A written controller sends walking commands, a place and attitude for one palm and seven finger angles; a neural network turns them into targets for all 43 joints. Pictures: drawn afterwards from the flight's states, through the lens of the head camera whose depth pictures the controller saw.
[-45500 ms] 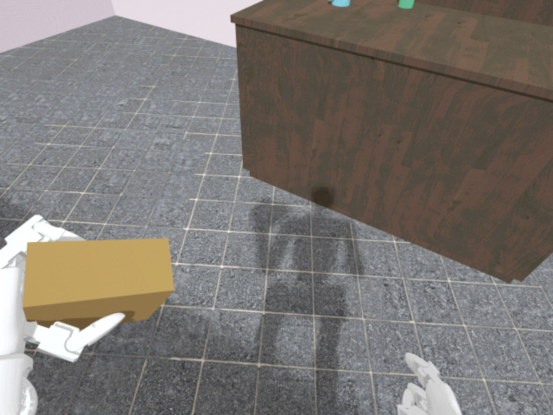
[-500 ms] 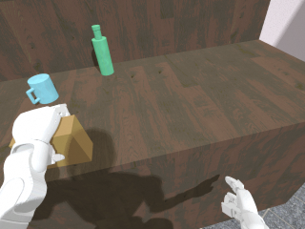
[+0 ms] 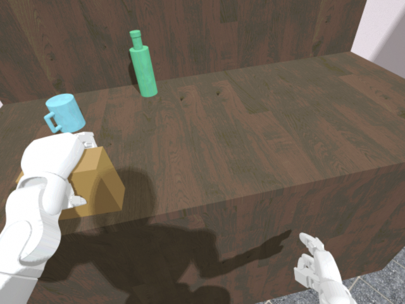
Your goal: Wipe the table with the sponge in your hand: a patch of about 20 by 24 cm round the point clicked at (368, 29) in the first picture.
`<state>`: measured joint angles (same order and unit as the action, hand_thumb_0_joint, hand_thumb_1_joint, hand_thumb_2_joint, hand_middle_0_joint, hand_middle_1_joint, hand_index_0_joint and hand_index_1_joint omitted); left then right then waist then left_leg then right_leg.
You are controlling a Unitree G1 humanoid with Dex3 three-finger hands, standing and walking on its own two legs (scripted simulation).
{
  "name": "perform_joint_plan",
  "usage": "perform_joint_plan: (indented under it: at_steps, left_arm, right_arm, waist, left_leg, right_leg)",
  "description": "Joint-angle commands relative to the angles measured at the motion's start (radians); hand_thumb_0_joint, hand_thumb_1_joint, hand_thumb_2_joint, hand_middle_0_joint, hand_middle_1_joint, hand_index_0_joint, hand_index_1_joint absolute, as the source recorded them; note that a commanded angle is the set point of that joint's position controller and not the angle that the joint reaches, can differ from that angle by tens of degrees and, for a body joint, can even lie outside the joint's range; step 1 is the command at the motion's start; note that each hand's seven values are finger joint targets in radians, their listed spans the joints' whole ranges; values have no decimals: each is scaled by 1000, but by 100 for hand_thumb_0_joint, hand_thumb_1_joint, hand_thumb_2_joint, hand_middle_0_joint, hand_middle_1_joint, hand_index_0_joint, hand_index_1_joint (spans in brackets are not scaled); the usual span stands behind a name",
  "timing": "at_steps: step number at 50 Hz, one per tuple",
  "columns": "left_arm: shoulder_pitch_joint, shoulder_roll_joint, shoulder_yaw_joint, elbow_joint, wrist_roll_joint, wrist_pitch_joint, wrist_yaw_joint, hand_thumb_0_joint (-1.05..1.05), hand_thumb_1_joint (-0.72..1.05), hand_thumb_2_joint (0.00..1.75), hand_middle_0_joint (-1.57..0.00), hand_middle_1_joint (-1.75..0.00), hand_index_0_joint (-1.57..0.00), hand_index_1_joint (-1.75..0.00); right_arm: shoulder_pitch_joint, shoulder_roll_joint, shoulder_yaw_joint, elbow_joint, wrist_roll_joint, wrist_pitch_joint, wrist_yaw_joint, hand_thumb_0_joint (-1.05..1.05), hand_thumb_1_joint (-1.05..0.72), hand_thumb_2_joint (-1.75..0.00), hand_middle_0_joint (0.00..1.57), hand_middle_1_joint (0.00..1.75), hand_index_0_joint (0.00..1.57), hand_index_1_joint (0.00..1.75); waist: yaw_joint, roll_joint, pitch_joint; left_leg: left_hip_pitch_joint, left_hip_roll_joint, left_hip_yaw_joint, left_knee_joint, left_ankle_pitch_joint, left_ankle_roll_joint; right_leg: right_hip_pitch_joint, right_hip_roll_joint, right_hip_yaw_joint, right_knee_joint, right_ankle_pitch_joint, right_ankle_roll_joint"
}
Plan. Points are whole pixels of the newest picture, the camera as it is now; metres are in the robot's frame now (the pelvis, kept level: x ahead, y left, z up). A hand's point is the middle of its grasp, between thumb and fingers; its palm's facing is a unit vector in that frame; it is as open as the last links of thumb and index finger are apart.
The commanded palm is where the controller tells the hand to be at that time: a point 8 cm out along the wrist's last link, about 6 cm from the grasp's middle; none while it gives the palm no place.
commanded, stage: lift the sponge slowly off the table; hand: left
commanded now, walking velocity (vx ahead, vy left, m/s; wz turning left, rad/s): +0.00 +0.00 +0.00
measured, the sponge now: (82, 191) +0.26 +0.30 +0.12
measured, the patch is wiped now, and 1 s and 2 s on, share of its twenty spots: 0.95 0.95 0.95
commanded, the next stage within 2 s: bring the sponge back beside the body in 1.22 s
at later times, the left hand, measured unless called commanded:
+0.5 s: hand (73, 152) +0.27 +0.28 +0.21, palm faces +0.23 -0.09 -0.97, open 10.1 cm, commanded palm +0.22 +0.28 +0.28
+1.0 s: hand (66, 139) +0.27 +0.28 +0.24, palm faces +0.23 -0.05 -0.97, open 10.1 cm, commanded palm +0.22 +0.28 +0.32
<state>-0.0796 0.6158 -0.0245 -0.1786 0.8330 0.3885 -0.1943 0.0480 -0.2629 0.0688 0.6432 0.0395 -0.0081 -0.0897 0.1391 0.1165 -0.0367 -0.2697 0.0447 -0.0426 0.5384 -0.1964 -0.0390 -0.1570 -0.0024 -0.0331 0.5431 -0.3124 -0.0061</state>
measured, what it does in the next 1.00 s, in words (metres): stands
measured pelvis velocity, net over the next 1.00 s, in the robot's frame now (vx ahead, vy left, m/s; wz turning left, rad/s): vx -0.01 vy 0.00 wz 0.00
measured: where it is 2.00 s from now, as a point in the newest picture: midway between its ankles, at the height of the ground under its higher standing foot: outside the picture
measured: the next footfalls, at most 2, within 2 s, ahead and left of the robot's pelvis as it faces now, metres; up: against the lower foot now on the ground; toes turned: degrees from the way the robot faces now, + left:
none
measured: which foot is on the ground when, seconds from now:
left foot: down 0.00-1.00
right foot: down 0.00-1.00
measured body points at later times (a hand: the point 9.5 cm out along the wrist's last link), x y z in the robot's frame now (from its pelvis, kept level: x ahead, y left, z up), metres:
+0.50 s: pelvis -0.01 +0.00 +0.00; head -0.05 -0.04 +0.45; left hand +0.25 +0.28 +0.27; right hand +0.25 -0.17 -0.05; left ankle +0.06 +0.15 -0.73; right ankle -0.01 -0.12 -0.73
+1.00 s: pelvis -0.01 +0.00 +0.00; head -0.05 -0.06 +0.45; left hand +0.25 +0.28 +0.30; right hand +0.25 -0.18 -0.06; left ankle +0.06 +0.15 -0.73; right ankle -0.01 -0.12 -0.73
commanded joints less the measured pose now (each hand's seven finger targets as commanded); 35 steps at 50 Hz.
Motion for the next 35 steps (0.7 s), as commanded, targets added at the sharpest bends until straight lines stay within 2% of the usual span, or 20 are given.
perform_joint_plan:
  at_steps: [1,2,5,6,7,10,11,13,15,17,19,20,23,25,27,29,30,31,34,35]
  left_arm:
    - [-345,263,173,-237,37,-14,48,0,10,130,-120,-160,-120,-160]
    - [-347,226,145,-222,32,-13,51,0,10,130,-120,-160,-120,-160]
    - [-427,241,152,-246,38,-7,56,0,10,130,-120,-160,-120,-160]
    - [-451,230,131,-244,40,-7,63,0,10,130,-120,-160,-120,-160]
    - [-446,205,110,-226,37,-4,66,0,10,130,-120,-160,-120,-160]
    - [-484,230,134,-241,41,5,70,0,10,130,-120,-160,-120,-160]
    - [-518,205,103,-232,40,7,73,0,10,130,-120,-160,-120,-160]
    - [-484,203,110,-200,33,15,75,0,10,130,-120,-160,-120,-160]
    - [-501,236,142,-214,33,26,73,0,10,130,-120,-160,-120,-160]
    - [-493,234,140,-162,26,38,70,0,10,130,-120,-160,-120,-160]
    - [-523,221,118,-157,19,44,60,0,10,130,-120,-160,-120,-160]
    - [-534,248,144,-150,25,51,57,0,10,130,-120,-160,-120,-160]
    - [-532,217,108,-156,22,57,43,0,10,130,-120,-160,-120,-160]
    - [-567,224,106,-184,25,62,32,0,10,130,-120,-160,-120,-160]
    - [-549,229,108,-182,24,59,29,0,10,130,-120,-160,-120,-160]
    - [-577,239,107,-169,26,59,22,0,10,130,-120,-160,-120,-160]
    - [-595,269,135,-171,28,60,21,0,10,130,-120,-160,-120,-160]
    - [-617,285,141,-169,31,57,23,0,10,130,-120,-160,-120,-160]
    - [-609,298,150,-144,27,59,19,0,10,130,-120,-160,-120,-160]
    - [-624,319,168,-145,28,61,15,0,10,130,-120,-160,-120,-160]
  right_arm:
    - [-258,-74,-25,-195,1,-69,-4,0,-90,-90,20,30,20,30]
    - [-261,-70,-24,-192,2,-71,-4,0,-90,-90,20,30,20,30]
    - [-295,-65,-21,-197,11,-79,-9,0,-90,-90,20,30,20,30]
    - [-276,-67,-21,-188,2,-80,-11,0,-90,-90,20,30,20,30]
    - [-278,-64,-22,-180,4,-84,-12,0,-90,-90,20,30,20,30]
    - [-302,-65,-21,-184,12,-86,-12,0,-90,-90,20,30,20,30]
    - [-296,-62,-16,-180,6,-86,-13,0,-90,-90,20,30,20,30]
    - [-293,-65,-21,-169,8,-80,-14,0,-90,-90,20,30,20,30]
    - [-308,-65,-19,-182,17,-82,-14,0,-90,-90,20,30,20,30]
    - [-293,-67,-17,-172,12,-74,-17,0,-90,-90,20,30,20,30]
    - [-298,-69,-16,-177,14,-66,-18,0,-90,-90,20,30,20,30]
    - [-307,-68,-12,-185,23,-70,-19,0,-90,-90,20,30,20,30]
    - [-299,-70,-12,-186,18,-67,-16,0,-90,-90,20,30,20,30]
    - [-315,-64,-9,-202,24,-73,-18,0,-90,-90,20,30,20,30]
    - [-299,-67,-12,-198,18,-75,-18,0,-90,-90,20,30,20,30]
    - [-297,-71,-12,-192,17,-71,-21,0,-90,-90,20,30,20,30]
    - [-305,-71,-12,-199,23,-77,-23,0,-90,-90,20,30,20,30]
    - [-291,-74,-12,-196,17,-76,-25,0,-90,-90,20,30,20,30]
    - [-285,-78,-17,-187,14,-71,-28,0,-90,-90,20,30,20,30]
    - [-299,-79,-16,-191,23,-75,-28,0,-90,-90,20,30,20,30]
  waist:
    - [20,3,-194]
    - [13,-18,-178]
    - [13,9,-176]
    - [17,7,-197]
    - [12,2,-182]
    - [17,11,-201]
    - [17,3,-203]
    - [24,-7,-195]
    - [25,11,-210]
    - [24,-52,-193]
    - [21,-36,-185]
    - [18,-13,-185]
    - [20,-19,-194]
    - [16,12,-201]
    - [24,-17,-216]
    - [19,-36,-195]
    - [17,-18,-199]
    - [24,-28,-220]
    - [26,-44,-208]
    - [20,-16,-207]
  left_leg:
    - [143,-87,35,-64,122,53]
    - [146,-84,36,-71,114,51]
    - [160,-78,25,-98,75,49]
    - [159,-82,27,-102,73,48]
    - [162,-81,29,-103,76,46]
    - [167,-75,17,-122,52,42]
    - [159,-79,23,-125,49,41]
    - [155,-75,20,-133,49,39]
    - [152,-73,15,-136,33,37]
    - [141,-75,26,-127,46,38]
    - [135,-75,29,-133,19,37]
    - [136,-72,24,-135,6,35]
    - [136,-77,29,-126,41,37]
    - [142,-76,28,-126,27,37]
    - [142,-80,28,-116,52,40]
    - [137,-79,31,-115,42,41]
    - [141,-76,26,-116,26,40]
    - [135,-82,26,-114,38,41]
    - [138,-84,33,-93,78,44]
    - [145,-82,27,-97,64,41]
  right_leg:
    - [-46,42,11,-132,127,-57]
    - [-58,43,8,-140,120,-54]
    - [-56,53,23,-146,86,-64]
    - [-50,47,8,-144,80,-62]
    - [-59,47,7,-149,85,-60]
    - [-38,56,24,-143,74,-70]
    - [-40,48,8,-144,72,-67]
    - [-39,50,2,-145,78,-66]
    - [-25,55,28,-141,69,-72]
    - [-40,45,17,-152,69,-62]
    - [-50,42,11,-154,54,-58]
    - [-48,50,30,-153,42,-65]
    - [-48,42,11,-147,74,-60]
    - [-45,45,25,-143,65,-64]
    - [-43,39,17,-139,76,-60]
    - [-61,38,16,-147,67,-57]
    - [-59,43,36,-148,49,-62]
    - [-48,37,25,-142,51,-61]
    - [-55,32,38,-146,89,-58]
    - [-59,40,57,-150,65,-63]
